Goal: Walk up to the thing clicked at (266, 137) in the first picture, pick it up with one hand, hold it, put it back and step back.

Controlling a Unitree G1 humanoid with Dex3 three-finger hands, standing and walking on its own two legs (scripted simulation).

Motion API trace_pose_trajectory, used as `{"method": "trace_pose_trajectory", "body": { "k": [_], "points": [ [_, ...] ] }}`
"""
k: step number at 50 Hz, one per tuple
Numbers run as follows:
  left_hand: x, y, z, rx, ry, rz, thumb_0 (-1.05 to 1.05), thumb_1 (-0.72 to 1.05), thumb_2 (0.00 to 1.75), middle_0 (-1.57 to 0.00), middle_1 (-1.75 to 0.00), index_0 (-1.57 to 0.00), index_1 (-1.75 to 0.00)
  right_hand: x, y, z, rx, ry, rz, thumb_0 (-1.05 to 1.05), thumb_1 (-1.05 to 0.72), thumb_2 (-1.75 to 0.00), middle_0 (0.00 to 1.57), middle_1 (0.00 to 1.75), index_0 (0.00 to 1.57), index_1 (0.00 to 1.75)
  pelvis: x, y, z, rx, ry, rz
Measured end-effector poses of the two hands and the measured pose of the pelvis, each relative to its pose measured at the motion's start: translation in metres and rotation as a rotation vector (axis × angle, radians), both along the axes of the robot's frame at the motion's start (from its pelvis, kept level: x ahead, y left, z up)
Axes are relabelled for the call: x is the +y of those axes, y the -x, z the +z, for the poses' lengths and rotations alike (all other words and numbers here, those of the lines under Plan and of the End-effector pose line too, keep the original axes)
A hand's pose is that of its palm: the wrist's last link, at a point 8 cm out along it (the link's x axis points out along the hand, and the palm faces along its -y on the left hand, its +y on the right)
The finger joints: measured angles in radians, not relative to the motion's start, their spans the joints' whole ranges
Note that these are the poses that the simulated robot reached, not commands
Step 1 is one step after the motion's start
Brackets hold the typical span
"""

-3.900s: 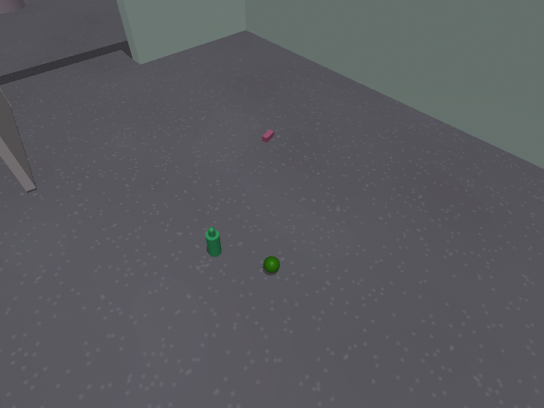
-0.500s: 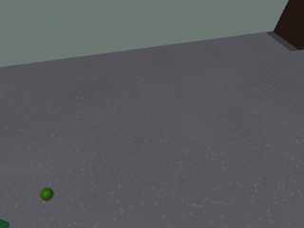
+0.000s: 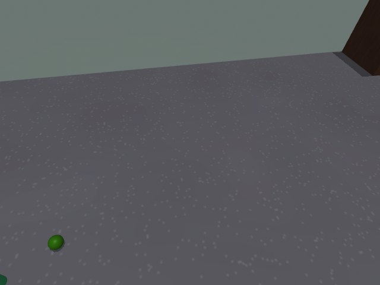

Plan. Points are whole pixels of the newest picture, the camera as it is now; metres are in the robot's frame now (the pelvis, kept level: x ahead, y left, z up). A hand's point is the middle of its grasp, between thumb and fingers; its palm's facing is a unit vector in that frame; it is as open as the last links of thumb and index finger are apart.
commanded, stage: stand
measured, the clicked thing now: out of the picture +0.97 +1.44 -0.76
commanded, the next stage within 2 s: none
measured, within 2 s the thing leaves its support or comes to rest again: neither
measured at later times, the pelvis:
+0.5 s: pelvis +0.00 +0.00 +0.00, yaw +1 degrees
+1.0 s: pelvis +0.00 +0.00 +0.00, yaw +1 degrees
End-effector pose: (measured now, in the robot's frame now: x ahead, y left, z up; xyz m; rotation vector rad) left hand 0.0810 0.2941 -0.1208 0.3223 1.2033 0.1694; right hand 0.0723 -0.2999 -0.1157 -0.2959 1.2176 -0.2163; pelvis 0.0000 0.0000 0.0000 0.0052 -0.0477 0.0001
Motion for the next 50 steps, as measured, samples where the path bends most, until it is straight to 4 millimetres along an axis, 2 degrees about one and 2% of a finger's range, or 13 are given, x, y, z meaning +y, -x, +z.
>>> {"method": "trace_pose_trajectory", "body": {
  "k": [14,35,50],
  "points": [
    [0.007,0.021,-0.001,0.053,-0.011,0.024,0.0,0.9,0.9,-0.2,-0.3,-0.2,-0.3,0.005,0.003,-0.004,0.037,-0.011,0.008,0.0,-0.91,-0.9,0.21,0.3,0.21,0.3,0.002,-0.001,0.0,0.008,0.001,0.008],
    [0.004,0.006,0.002,0.001,-0.007,0.015,0.0,0.9,0.9,-0.2,-0.3,-0.2,-0.3,0.004,-0.006,-0.002,0.011,-0.006,0.013,0.0,-0.91,-0.9,0.21,0.3,0.21,0.3,0.002,-0.004,0.0,0.0,0.002,0.016],
    [0.005,0.019,0.0,0.036,-0.008,0.031,0.0,0.9,0.9,-0.2,-0.3,-0.2,-0.3,0.003,0.001,-0.003,0.035,-0.004,0.014,0.0,-0.91,-0.9,0.21,0.3,0.21,0.3,0.002,-0.004,0.001,0.002,0.001,0.02]
  ]
}}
